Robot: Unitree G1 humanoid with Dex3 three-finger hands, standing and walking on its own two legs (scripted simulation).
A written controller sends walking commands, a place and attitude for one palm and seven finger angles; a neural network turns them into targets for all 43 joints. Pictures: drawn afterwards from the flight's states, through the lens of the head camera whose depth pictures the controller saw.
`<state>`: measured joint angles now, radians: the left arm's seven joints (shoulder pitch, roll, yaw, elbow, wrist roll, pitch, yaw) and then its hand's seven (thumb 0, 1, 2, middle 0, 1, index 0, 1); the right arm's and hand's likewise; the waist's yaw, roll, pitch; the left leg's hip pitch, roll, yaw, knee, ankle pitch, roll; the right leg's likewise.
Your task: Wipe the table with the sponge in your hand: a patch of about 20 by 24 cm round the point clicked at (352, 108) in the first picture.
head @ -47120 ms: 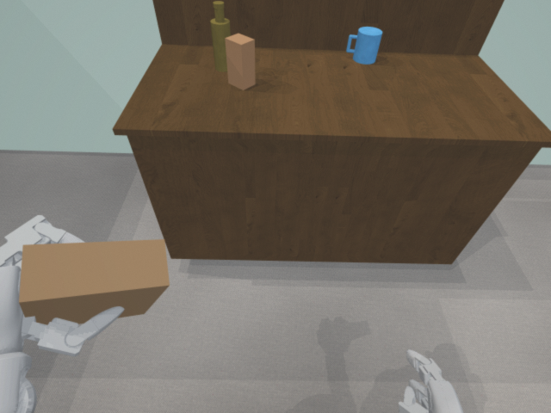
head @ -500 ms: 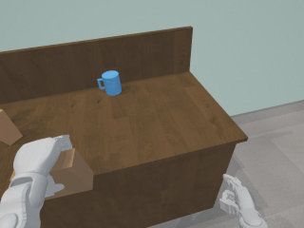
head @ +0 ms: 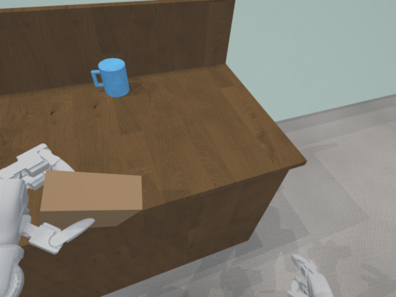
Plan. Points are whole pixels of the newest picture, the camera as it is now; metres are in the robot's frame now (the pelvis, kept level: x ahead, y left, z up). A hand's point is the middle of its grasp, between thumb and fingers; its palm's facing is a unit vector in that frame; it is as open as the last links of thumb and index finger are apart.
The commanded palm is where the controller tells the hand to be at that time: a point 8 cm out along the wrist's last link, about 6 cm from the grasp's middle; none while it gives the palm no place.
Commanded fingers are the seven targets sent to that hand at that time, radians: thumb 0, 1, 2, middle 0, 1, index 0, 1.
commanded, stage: step back with the hand held close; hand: left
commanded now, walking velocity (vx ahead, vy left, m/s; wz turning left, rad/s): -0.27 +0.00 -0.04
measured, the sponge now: (101, 203) +0.23 +0.18 +0.13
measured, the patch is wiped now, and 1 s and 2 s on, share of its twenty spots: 0.90 0.90 0.90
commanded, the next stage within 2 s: stop stepping back and stand still in 1.18 s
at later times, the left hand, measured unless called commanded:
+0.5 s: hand (12, 230) +0.16 +0.26 +0.17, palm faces +0.37 -0.85 -0.38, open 9.5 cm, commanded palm +0.11 +0.30 +0.19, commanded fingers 0.00 0.10 1.30 -1.20 -1.60 -1.20 -1.60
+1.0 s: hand (0, 276) +0.11 +0.25 +0.17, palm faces +0.26 -0.87 -0.42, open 9.5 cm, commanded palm +0.05 +0.29 +0.19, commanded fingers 0.00 0.10 1.30 -1.20 -1.60 -1.20 -1.60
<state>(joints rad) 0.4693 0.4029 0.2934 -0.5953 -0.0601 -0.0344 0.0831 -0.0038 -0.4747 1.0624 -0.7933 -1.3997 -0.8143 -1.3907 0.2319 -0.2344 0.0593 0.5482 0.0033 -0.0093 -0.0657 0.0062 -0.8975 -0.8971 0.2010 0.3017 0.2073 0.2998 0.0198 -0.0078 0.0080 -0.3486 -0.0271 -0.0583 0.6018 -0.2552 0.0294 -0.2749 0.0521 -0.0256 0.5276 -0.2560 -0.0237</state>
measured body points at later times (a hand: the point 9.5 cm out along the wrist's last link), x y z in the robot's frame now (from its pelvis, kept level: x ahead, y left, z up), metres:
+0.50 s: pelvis -0.05 +0.02 -0.02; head -0.05 +0.05 +0.43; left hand +0.14 +0.30 +0.19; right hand +0.14 -0.22 -0.07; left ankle +0.04 +0.10 -0.73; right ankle +0.01 -0.11 -0.73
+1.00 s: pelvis -0.13 +0.02 -0.01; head -0.10 +0.05 +0.44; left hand +0.09 +0.29 +0.19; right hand +0.03 -0.23 -0.08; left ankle -0.11 +0.11 -0.73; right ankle -0.13 -0.12 -0.71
